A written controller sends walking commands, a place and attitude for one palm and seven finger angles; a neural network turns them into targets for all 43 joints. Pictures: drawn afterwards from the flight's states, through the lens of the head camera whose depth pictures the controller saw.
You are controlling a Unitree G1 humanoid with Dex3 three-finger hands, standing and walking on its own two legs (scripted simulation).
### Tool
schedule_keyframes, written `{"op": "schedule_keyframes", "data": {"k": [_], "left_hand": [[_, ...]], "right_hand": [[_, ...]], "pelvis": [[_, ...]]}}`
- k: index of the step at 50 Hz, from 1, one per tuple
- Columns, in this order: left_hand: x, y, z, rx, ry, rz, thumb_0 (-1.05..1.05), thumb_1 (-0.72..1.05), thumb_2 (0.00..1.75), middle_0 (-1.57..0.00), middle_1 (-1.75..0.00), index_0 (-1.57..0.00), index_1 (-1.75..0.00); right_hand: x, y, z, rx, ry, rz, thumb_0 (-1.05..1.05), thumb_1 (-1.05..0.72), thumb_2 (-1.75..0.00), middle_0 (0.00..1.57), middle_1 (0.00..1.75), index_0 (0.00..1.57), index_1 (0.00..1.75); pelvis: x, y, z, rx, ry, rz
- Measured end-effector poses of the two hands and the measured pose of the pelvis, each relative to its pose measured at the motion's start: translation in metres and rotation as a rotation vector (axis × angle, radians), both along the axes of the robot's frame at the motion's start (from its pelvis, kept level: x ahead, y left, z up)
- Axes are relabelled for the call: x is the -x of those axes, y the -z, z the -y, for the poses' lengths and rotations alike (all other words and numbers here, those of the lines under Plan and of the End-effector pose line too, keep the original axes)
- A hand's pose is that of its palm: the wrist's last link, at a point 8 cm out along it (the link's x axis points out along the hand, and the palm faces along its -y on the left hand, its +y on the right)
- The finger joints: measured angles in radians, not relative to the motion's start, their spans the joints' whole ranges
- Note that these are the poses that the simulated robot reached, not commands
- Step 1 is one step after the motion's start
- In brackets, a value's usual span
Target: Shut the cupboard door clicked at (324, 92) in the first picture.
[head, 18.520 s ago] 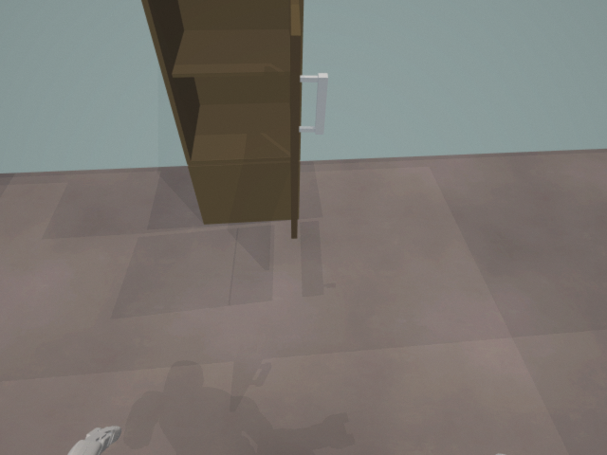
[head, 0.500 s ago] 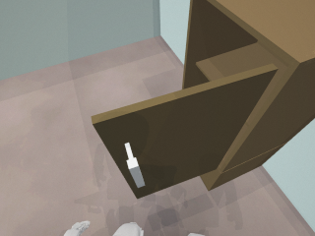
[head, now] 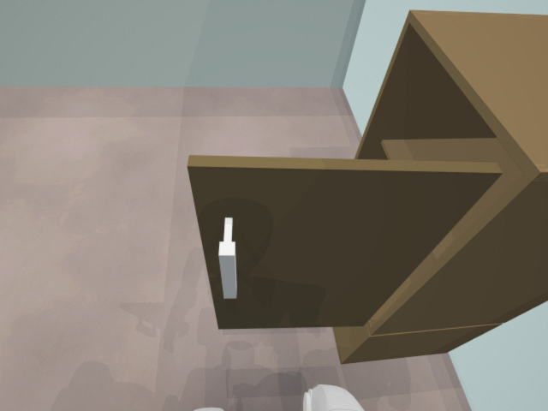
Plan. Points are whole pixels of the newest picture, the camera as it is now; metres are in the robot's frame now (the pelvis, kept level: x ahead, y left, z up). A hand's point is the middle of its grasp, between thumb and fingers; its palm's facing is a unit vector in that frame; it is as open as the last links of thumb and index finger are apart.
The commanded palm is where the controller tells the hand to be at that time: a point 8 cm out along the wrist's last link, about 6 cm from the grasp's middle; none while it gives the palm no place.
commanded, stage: shuffle to correct the standing spot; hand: left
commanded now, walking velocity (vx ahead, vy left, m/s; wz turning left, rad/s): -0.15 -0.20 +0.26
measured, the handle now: (229, 260) +0.31 +0.09 +0.03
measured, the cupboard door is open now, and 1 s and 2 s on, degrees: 86 86 86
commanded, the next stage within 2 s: come to a stop and stand still in 0.40 s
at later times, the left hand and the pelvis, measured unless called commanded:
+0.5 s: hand out of the picture -0.07 +0.03 -0.16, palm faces +0.11 -0.97 -0.23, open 7.4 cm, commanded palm none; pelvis -0.10 -0.16 +0.00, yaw +6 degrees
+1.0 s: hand out of the picture -0.19 -0.02 -0.17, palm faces +0.19 -0.96 -0.18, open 7.4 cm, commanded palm none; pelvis -0.13 -0.18 +0.00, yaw +7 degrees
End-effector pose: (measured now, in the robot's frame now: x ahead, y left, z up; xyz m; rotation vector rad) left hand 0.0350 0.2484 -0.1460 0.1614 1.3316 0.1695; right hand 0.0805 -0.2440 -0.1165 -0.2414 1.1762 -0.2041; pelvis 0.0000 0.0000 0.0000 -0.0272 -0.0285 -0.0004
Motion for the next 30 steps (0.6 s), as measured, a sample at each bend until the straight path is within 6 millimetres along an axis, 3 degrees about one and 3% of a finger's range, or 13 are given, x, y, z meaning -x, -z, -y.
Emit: {"op": "schedule_keyframes", "data": {"k": [8,14,17,24,30], "left_hand": [[0.028,-0.014,0.030,-0.038,-0.038,0.034,0.00,0.90,0.90,-0.20,-0.30,-0.20,-0.30],[0.058,-0.012,0.080,-0.093,-0.037,0.033,0.00,0.90,0.90,-0.20,-0.30,-0.20,-0.30],[0.080,-0.020,0.110,-0.091,-0.052,0.023,0.00,0.90,0.90,-0.20,-0.30,-0.20,-0.30],[0.114,-0.017,0.164,-0.032,-0.070,0.014,0.00,0.90,0.89,-0.20,-0.30,-0.20,-0.30],[0.143,0.003,0.189,0.032,-0.121,0.042,0.00,0.90,0.89,-0.20,-0.30,-0.20,-0.30]], "right_hand": [[0.035,-0.004,0.059,0.009,-0.045,-0.089,0.01,-0.90,-0.89,0.21,0.30,0.21,0.30],[0.053,0.028,0.128,-0.005,-0.036,-0.089,0.01,-0.90,-0.89,0.21,0.30,0.21,0.30],[0.063,0.031,0.149,0.000,-0.027,-0.107,0.01,-0.90,-0.89,0.20,0.30,0.20,0.30],[0.084,0.020,0.159,-0.040,-0.027,-0.093,0.01,-0.91,-0.90,0.20,0.30,0.20,0.29],[0.104,0.016,0.150,-0.046,-0.077,-0.089,0.01,-0.90,-0.90,0.20,0.30,0.20,0.29]], "pelvis": [[0.033,-0.007,0.051,0.031,-0.054,-0.046],[0.061,0.012,0.106,-0.001,-0.089,-0.058],[0.071,0.008,0.122,-0.029,-0.106,-0.044],[0.093,-0.002,0.153,-0.051,-0.111,-0.040],[0.120,0.002,0.169,-0.009,-0.124,-0.046]]}}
